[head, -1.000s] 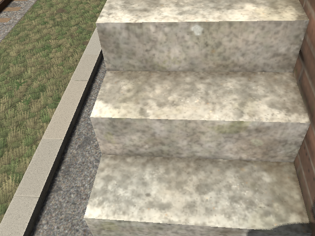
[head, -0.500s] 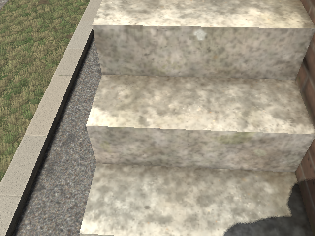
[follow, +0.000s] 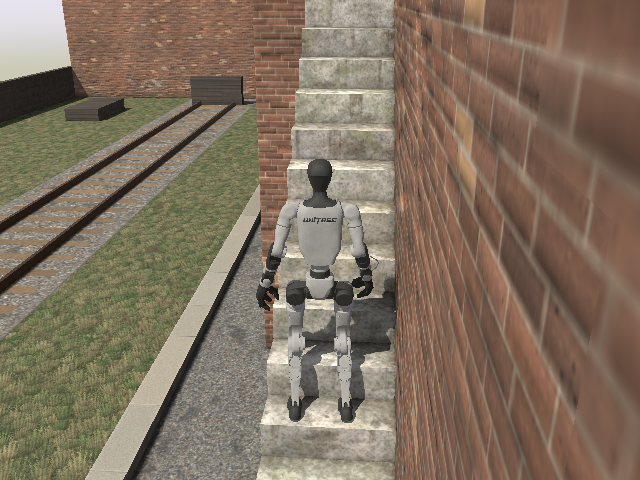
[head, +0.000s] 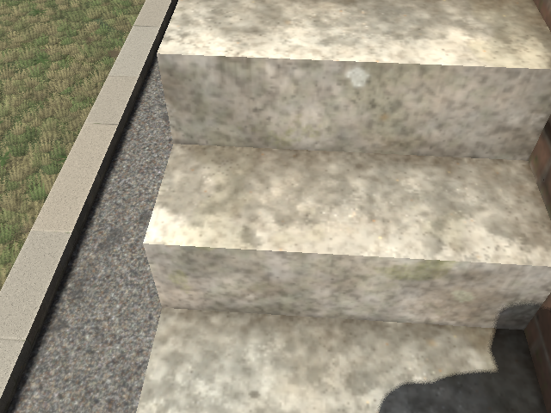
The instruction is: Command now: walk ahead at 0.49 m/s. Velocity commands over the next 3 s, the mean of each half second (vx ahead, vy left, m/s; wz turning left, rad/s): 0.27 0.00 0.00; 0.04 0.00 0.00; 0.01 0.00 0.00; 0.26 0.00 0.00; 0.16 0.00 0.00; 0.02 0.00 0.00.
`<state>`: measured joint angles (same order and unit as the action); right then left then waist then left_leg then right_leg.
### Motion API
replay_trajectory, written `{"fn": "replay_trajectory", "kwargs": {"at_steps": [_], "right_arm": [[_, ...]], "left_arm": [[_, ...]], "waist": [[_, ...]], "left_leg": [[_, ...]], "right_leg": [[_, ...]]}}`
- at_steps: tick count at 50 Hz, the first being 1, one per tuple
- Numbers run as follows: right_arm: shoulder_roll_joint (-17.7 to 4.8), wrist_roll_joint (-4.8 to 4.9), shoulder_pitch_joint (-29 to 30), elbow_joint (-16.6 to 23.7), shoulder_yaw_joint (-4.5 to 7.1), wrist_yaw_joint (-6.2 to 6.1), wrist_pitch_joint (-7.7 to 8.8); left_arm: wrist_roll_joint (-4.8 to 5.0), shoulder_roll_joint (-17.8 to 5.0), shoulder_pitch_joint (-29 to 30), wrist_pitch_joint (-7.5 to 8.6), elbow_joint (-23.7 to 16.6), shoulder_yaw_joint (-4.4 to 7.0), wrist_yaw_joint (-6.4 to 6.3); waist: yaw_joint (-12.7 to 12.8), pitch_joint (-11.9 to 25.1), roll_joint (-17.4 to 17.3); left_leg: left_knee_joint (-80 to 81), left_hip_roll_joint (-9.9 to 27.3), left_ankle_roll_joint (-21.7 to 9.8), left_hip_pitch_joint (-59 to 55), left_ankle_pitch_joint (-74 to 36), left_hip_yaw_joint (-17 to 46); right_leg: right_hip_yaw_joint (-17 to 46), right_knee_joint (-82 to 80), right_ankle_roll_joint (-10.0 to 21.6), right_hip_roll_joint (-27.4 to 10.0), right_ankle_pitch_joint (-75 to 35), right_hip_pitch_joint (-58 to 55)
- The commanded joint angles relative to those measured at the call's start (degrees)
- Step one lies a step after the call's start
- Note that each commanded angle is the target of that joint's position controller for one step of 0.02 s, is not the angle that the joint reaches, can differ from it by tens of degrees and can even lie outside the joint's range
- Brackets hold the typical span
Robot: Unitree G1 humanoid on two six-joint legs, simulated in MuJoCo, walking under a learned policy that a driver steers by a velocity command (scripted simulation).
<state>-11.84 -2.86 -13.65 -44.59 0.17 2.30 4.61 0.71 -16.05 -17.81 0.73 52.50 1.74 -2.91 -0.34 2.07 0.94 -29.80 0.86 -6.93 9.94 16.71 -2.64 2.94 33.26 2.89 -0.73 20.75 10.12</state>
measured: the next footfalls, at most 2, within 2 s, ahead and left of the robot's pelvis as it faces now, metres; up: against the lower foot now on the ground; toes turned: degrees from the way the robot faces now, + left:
right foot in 0.36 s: +0.17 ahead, -0.18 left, +0.19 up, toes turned -2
left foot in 0.90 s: +0.15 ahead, +0.06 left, +0.19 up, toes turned +4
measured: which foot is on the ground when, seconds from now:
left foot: down 0.00-0.36, up 0.38-0.88, down 0.90-1.00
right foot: down 0.00-0.02, up 0.04-0.34, down 0.36-1.00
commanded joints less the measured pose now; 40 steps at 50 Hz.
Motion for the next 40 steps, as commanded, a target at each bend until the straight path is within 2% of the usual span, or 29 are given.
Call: {"fn": "replay_trajectory", "kwargs": {"at_steps": [1,2,3,5,7,8,12,13,14,15,16,17,18,19,20,21,22,23,24,26,27,29,31,32,33,36,38,39,40], "right_arm": [[-8.3,-1.02,-16.9,-1.8,2.10,-1.68,-0.32],[-12.5,-0.94,-16.9,-0.5,2.81,-1.87,-1.27],[-14.0,-1.96,-16.5,-0.5,3.51,-2.18,-1.23],[-12.8,-3.53,-11.9,-2.3,3.83,-2.42,0.08],[-9.9,-3.41,-19.3,-8.4,3.32,-2.58,2.00],[-9.2,-3.11,-21.5,-10.3,3.26,-2.35,2.61],[-10.7,0.83,-3.9,-7.2,2.51,-0.14,4.07],[-11.2,2.33,-0.8,-6.3,2.33,-0.75,3.38],[-13.1,5.03,2.7,-5.4,2.35,-0.78,2.30],[-14.1,6.48,-4.0,-7.0,2.57,-1.38,1.04],[-19.1,7.04,-5.6,-7.3,4.33,-1.88,1.43],[-20.9,7.50,-5.3,-8.3,6.00,-1.22,0.76],[-17.9,5.33,-9.0,-8.5,6.39,-1.14,-0.43],[-8.1,3.48,-16.1,-6.6,4.55,0.99,-1.77],[-2.5,2.71,-15.0,-6.5,3.83,1.09,-4.00],[-0.6,0.29,-10.7,-2.5,3.27,1.92,-5.10],[-6.3,5.50,0.7,-0.6,4.98,0.43,-4.40],[-2.3,5.32,-2.0,-4.1,2.78,-0.14,-3.73],[0.1,4.42,-3.2,-2.8,1.19,-0.69,-3.12],[-3.6,3.90,-9.5,-5.3,0.98,-1.15,-3.53],[-6.4,4.23,-10.0,-6.1,2.19,-1.21,-4.45],[-10.5,4.16,-5.4,-3.8,2.80,-2.54,-5.67],[-8.6,2.70,-3.9,-4.1,1.96,-2.93,-6.63],[-6.9,2.74,-5.3,-4.6,1.39,-2.12,-6.46],[-7.3,3.04,-5.6,-5.5,1.42,-1.26,-5.87],[-9.1,3.28,-2.0,-7.4,2.49,-0.76,-5.41],[-7.4,2.56,1.6,-7.0,2.32,-1.22,-4.94],[-4.5,0.90,-3.1,-8.4,1.80,0.28,-4.63],[-3.3,0.86,-2.6,-8.7,1.48,1.81,-4.40]], "left_arm": [[3.02,-5.4,10.8,3.08,-6.8,0.75,1.50],[2.89,-2.3,10.3,3.25,-7.1,-0.07,1.33],[2.41,-1.9,11.2,2.20,-7.6,0.20,0.27],[2.32,-1.3,23.3,0.83,-15.3,0.93,-2.37],[0.95,1.1,29.3,0.95,-21.0,-0.08,-2.73],[0.96,3.3,29.9,1.03,-22.2,-0.60,-2.40],[1.90,5.3,27.3,-0.89,-28.2,-2.62,-2.28],[0.93,4.8,24.4,-2.48,-29.9,-2.94,-2.48],[1.45,4.0,23.6,-3.09,-29.1,-3.67,-2.54],[2.30,5.6,15.7,-3.58,-25.0,-3.32,-2.19],[1.85,4.9,2.6,-2.93,-19.8,-2.25,-1.98],[-0.54,4.3,-4.4,-1.81,-16.2,-2.00,-1.70],[-2.78,1.4,-3.3,-1.49,-14.3,-1.44,-2.06],[-3.90,-7.7,-4.4,-1.94,-11.7,0.35,-2.08],[-1.44,-8.9,2.5,-2.36,-13.0,0.12,-2.59],[-0.82,-9.1,13.7,-2.17,-13.4,0.85,-2.21],[-1.88,-5.2,9.1,0.60,-16.9,-0.60,8.60],[-2.09,2.6,8.3,1.02,-12.2,-1.40,10.20],[-2.45,4.0,9.4,1.61,-10.0,-2.36,10.71],[-3.09,3.2,5.3,2.25,-6.0,-2.21,8.40],[-3.02,3.8,7.0,2.21,-5.8,-3.03,7.39],[-3.64,2.9,6.5,3.14,-4.7,-3.33,8.51],[-1.95,3.7,5.8,4.34,-3.1,-3.63,9.43],[0.61,5.7,9.3,4.86,-4.6,-4.34,10.61],[1.41,3.8,9.2,5.39,-5.0,-3.74,10.96],[-0.30,-2.8,-0.1,5.72,-2.4,-1.30,9.23],[-1.51,-2.1,-4.5,5.63,-0.6,-1.27,8.22],[-0.61,1.8,1.5,6.42,-3.6,-2.74,8.27],[0.67,3.0,4.3,6.55,-5.0,-3.20,8.93]], "waist": [[-9.6,4.7,-10.4],[-10.0,9.0,-18.8],[-10.3,7.4,-15.1],[-7.4,-4.9,-13.7],[-6.5,-5.3,-4.9],[-6.9,-3.2,-5.0],[4.3,-11.5,-3.9],[7.0,-11.5,-4.6],[6.4,-11.2,-4.6],[6.4,-0.5,-9.3],[9.6,7.8,-16.5],[13.1,14.8,-19.5],[10.3,14.7,-12.6],[4.4,18.1,20.4],[2.3,19.9,20.5],[-2.4,10.7,14.5],[3.2,-13.3,28.0],[3.1,-7.2,7.5],[-1.2,-5.4,-5.0],[-1.4,0.5,-1.4],[-2.2,2.9,-0.5],[-2.3,4.4,-1.7],[-2.7,6.0,2.3],[-4.3,5.7,2.5],[-3.9,4.7,2.3],[2.5,1.8,4.0],[5.5,-0.2,3.3],[1.7,-0.9,3.9],[1.1,-2.5,1.6]], "left_leg": [[12.3,9.8,-3.4,-29.3,-42.7,9.8],[10.2,19.4,-11.4,-29.9,-56.0,16.4],[11.9,24.0,-17.7,-22.9,-55.1,18.3],[11.4,24.2,-14.8,-19.5,-54.3,17.2],[9.9,25.6,-8.5,-25.6,-45.3,16.1],[9.7,26.2,-7.0,-27.9,-38.7,16.3],[27.1,17.9,0.1,11.6,-27.3,1.8],[31.8,14.9,2.0,18.2,-38.7,-1.5],[35.0,10.6,1.7,25.4,-54.3,-4.7],[30.1,10.0,-0.8,19.2,-72.6,-3.3],[20.4,10.4,0.4,7.6,-94.6,-3.3],[7.6,11.1,2.4,-2.8,-97.7,-3.2],[-8.6,9.5,3.1,-6.0,-76.6,1.5],[-30.2,-2.4,5.3,4.9,-11.8,6.2],[-56.1,-9.4,7.3,7.8,-4.2,18.5],[-71.6,-9.8,8.0,13.8,-5.3,17.8],[-85.5,-7.3,1.8,37.3,-6.5,24.1],[-80.2,-6.9,0.0,37.6,-8.5,21.5],[-77.2,-6.2,-0.4,40.4,-11.7,21.4],[-73.6,-5.2,2.1,44.1,-17.9,21.7],[-74.0,-5.0,4.6,45.2,-19.3,21.8],[-70.4,-3.6,9.4,48.5,-21.4,21.8],[-66.8,-1.2,11.6,48.4,-16.8,19.4],[-63.2,1.2,14.0,43.2,-9.9,15.7],[-60.1,3.3,16.7,41.0,-2.0,12.0],[-55.1,3.4,18.5,36.9,3.2,6.2],[-46.7,4.6,17.6,40.6,3.1,6.6],[-34.3,6.7,17.2,30.8,3.6,3.7],[-20.7,5.1,18.1,21.5,8.1,-0.9]], "right_leg": [[-3.1,30.3,3.4,-1.0,-22.6,23.5],[-5.4,46.7,-0.7,3.6,4.2,28.8],[-0.4,68.4,-3.2,3.4,11.4,31.7],[8.2,104.9,-2.3,5.6,23.3,55.7],[11.6,114.5,3.8,6.8,28.3,72.2],[10.9,120.7,5.3,7.5,29.5,77.6],[-4.9,93.1,2.7,3.2,16.3,54.6],[-7.6,77.9,2.4,-0.4,11.3,42.0],[-13.1,54.9,3.2,0.0,8.2,25.8],[-15.3,52.7,3.7,4.9,-3.5,13.6],[-13.2,47.4,2.2,5.5,-2.3,7.9],[-7.2,35.2,1.3,6.2,-1.2,3.8],[6.7,19.0,2.1,6.2,5.4,7.1],[31.0,5.7,4.9,-8.2,-7.7,0.3],[47.8,-16.2,6.2,-12.3,25.0,12.4],[50.2,-20.5,7.8,-12.0,42.9,25.8],[29.6,-0.8,9.2,-7.8,37.8,38.1],[21.0,4.5,12.3,-5.1,25.9,34.2],[20.0,7.2,11.2,-5.2,20.7,33.0],[26.5,-0.1,9.4,-5.9,17.2,26.9],[28.6,-3.7,8.4,-7.2,17.5,25.2],[25.6,-5.8,6.7,-9.3,12.4,25.2],[21.0,-6.8,7.4,-9.0,10.4,25.4],[16.7,-9.8,5.2,-8.2,12.1,27.1],[15.6,-12.1,3.1,-8.7,16.1,27.8],[14.4,-15.8,3.5,-8.6,19.3,22.8],[16.6,-16.7,5.6,-10.5,19.1,13.2],[10.8,-15.4,1.6,-6.9,18.0,15.2],[5.6,-15.0,-0.5,-3.7,18.4,19.6]]}}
